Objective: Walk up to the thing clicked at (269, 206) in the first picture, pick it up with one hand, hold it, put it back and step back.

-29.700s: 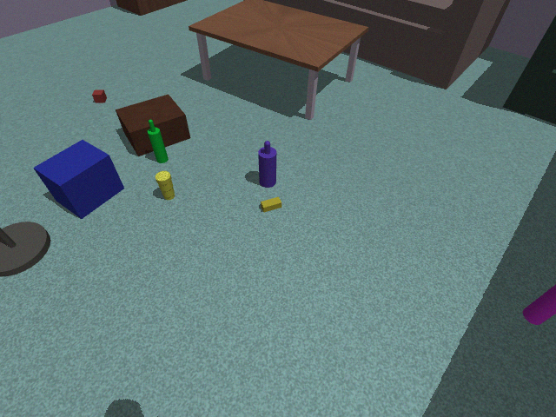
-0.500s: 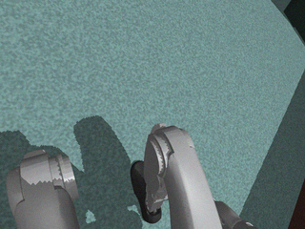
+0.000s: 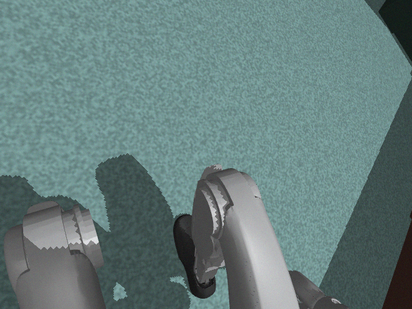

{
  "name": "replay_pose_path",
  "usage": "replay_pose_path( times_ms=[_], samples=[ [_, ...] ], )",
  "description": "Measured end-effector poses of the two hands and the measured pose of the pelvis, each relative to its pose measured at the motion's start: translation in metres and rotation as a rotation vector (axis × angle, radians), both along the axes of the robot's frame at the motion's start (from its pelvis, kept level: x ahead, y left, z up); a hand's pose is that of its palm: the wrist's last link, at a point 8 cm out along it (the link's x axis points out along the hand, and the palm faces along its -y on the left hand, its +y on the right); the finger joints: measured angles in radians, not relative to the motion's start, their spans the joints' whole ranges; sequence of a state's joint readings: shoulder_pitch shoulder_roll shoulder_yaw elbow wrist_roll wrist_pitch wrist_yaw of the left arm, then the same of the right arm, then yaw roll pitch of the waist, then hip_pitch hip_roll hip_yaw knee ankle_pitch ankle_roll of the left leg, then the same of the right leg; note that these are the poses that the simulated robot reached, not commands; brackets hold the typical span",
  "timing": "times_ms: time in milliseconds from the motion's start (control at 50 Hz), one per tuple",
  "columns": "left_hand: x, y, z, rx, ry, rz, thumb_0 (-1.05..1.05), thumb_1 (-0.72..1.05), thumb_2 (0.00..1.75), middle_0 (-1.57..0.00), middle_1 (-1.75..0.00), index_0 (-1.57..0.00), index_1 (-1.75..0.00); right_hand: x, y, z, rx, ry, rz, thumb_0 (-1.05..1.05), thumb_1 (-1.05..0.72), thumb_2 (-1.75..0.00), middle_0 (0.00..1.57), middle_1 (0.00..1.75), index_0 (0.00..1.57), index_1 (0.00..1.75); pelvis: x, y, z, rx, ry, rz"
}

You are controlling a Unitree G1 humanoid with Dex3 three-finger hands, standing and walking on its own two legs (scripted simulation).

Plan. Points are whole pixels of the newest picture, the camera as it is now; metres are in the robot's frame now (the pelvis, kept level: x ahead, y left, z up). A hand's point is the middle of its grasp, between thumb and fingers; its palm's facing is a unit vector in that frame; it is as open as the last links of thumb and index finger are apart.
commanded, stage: open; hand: left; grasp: from above
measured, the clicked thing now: out of the picture +0.40 +0.39 -0.27
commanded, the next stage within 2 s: withdraw in 0.60 s
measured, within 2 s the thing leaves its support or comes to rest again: neither
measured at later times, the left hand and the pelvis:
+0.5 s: hand out of the picture +0.39 +0.37 -0.24, palm faces -0.46 -0.17 -0.87, open 13.3 cm; pelvis +0.00 +0.00 +0.00, yaw +0 degrees
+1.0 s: hand out of the picture +0.42 +0.39 -0.19, palm faces -0.32 -0.13 -0.94, open 13.8 cm; pelvis +0.00 +0.00 +0.01, yaw +0 degrees
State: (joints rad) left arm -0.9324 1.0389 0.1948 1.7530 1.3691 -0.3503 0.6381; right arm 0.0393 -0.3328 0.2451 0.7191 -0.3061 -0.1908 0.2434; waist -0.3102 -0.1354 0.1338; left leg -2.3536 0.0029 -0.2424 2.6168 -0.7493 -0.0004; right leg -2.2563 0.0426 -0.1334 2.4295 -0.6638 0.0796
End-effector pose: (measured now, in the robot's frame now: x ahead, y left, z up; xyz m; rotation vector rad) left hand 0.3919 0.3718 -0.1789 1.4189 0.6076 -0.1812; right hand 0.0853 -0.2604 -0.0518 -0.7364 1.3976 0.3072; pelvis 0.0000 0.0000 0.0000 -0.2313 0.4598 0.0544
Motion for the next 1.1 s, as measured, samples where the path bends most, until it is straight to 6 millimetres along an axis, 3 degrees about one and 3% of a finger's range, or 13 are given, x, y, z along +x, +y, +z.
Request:
replay_pose_path(
  times_ms=[400,820,940,1100],
  samples=[
    [0.005,0.002,-0.004,0.005,-0.012,0.013,0.0,-0.29,0.81,-0.28,-0.8,-0.28,-0.8,0.014,0.003,0.006,0.009,-0.021,0.022,0.0,-0.89,-0.89,0.2,0.3,0.2,0.3,0.001,0.002,0.002,-0.013,0.012,0.004],
    [0.009,-0.002,0.002,-0.004,-0.034,-0.017,0.0,-0.46,0.96,-0.1,-1.0,-0.11,-1.0,-0.003,-0.002,0.006,-0.005,0.008,-0.004,0.0,-0.89,-0.89,0.2,0.3,0.2,0.3,-0.001,0.0,0.002,-0.005,0.0,0.0],
    [0.021,0.007,0.025,0.028,-0.133,0.015,0.0,-0.47,0.96,-0.1,-1.01,-0.11,-1.0,-0.001,-0.002,0.006,0.009,-0.011,-0.033,0.0,-0.9,-0.9,0.2,0.3,0.2,0.3,0.001,0.0,0.003,-0.005,0.021,0.003],
    [0.015,0.031,0.091,0.111,-0.108,0.057,0.0,-0.47,0.97,-0.1,-1.0,-0.11,-1.0,0.018,0.002,-0.003,0.077,-0.063,-0.148,0.0,-0.9,-0.9,0.2,0.3,0.2,0.3,0.001,0.0,0.02,0.013,0.094,0.031]
  ],
)
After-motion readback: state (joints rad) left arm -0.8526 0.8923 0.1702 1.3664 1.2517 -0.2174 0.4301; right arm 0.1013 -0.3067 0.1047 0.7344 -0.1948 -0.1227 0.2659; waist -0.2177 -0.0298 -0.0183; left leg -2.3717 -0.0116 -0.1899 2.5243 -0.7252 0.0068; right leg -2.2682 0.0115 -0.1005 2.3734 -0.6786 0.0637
